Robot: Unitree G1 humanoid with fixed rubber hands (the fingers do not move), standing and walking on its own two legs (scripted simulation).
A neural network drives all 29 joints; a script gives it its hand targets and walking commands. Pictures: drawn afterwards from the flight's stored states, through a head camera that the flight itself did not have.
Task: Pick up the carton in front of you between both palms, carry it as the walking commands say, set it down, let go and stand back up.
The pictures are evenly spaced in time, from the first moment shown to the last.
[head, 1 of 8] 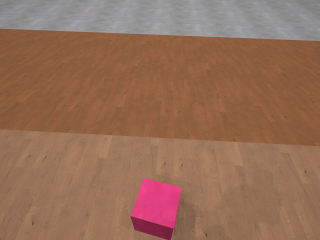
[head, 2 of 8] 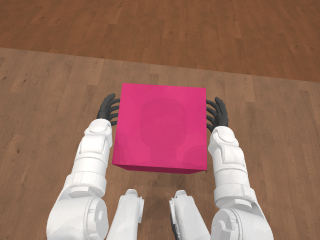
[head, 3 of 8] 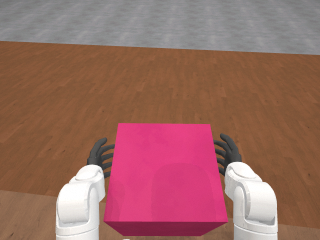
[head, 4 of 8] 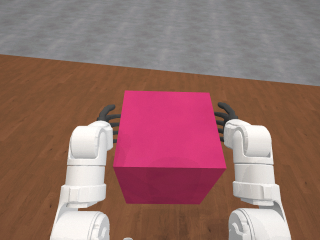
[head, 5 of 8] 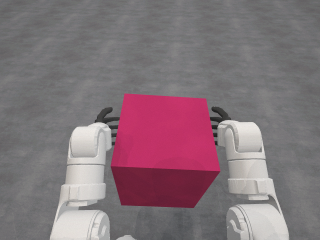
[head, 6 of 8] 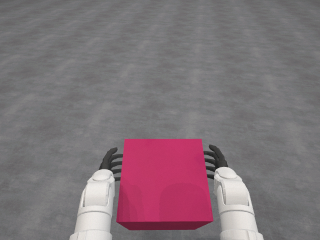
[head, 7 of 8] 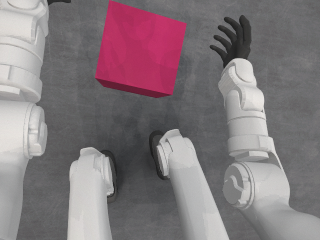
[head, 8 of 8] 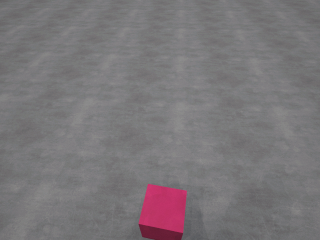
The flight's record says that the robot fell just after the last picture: no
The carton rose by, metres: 0.69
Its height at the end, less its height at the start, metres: -0.47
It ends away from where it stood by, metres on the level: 4.96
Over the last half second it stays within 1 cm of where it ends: yes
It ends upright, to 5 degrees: yes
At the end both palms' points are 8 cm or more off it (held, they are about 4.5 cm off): yes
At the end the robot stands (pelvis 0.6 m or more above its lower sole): yes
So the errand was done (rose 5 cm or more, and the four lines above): yes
